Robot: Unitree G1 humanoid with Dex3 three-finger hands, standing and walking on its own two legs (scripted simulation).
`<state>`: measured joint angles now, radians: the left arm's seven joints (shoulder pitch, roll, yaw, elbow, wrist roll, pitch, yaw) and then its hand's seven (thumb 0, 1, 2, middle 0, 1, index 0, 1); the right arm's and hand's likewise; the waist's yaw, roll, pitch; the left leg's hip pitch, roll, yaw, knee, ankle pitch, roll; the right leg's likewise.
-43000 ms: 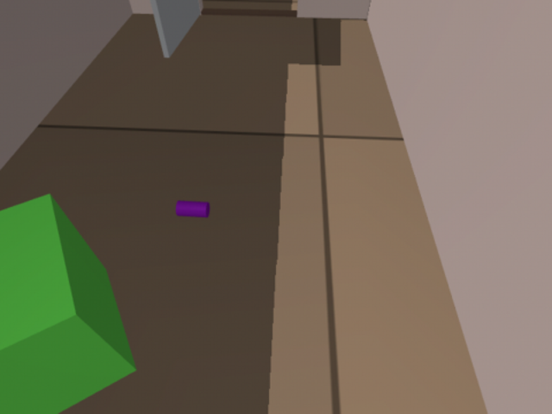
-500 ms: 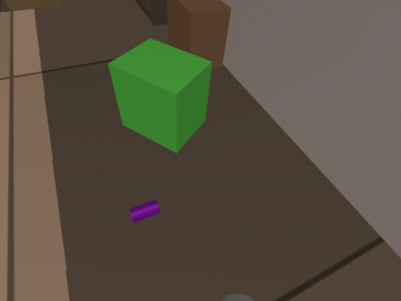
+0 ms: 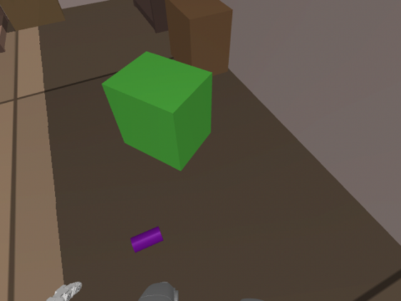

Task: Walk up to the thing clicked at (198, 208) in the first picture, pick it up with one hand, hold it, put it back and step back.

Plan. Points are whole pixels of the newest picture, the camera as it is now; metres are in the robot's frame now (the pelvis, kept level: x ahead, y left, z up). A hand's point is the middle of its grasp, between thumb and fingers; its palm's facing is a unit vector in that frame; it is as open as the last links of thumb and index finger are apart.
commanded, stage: walk up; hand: left
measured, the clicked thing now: (147, 239) +0.48 +0.28 -0.73
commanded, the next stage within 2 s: stand in 1.58 s
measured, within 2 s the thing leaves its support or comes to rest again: neither
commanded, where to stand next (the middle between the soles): +0.13 -0.01 m, yaw +1 degrees
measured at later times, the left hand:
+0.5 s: hand (91, 299) +0.15 +0.26 -0.16, palm faces -0.03 -0.94 -0.34, open 7.4 cm
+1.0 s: hand (102, 269) +0.21 +0.24 -0.14, palm faces -0.03 -0.94 -0.33, open 7.4 cm
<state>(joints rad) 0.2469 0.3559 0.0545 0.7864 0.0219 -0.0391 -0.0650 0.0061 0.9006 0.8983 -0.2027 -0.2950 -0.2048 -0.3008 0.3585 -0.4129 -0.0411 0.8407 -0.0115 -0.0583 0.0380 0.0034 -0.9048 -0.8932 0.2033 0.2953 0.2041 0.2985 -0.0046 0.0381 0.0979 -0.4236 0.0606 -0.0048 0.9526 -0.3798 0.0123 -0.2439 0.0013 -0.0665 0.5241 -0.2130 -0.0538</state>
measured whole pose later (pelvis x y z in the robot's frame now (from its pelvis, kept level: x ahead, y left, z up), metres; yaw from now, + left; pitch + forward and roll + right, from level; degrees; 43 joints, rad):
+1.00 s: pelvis +0.10 -0.01 +0.01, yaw -1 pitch -3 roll +0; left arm 0.06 0.35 0.00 1.13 0.01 -0.01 -0.01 0.01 0.90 0.90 -0.20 -0.29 -0.20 -0.30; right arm 0.09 -0.37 0.01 1.16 0.00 -0.02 0.01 0.00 -0.90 -0.89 0.20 0.30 0.20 0.30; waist -0.01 0.00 0.05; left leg -0.15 0.06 0.04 0.36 -0.16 -0.03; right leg -0.09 -0.03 -0.02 0.35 -0.21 0.02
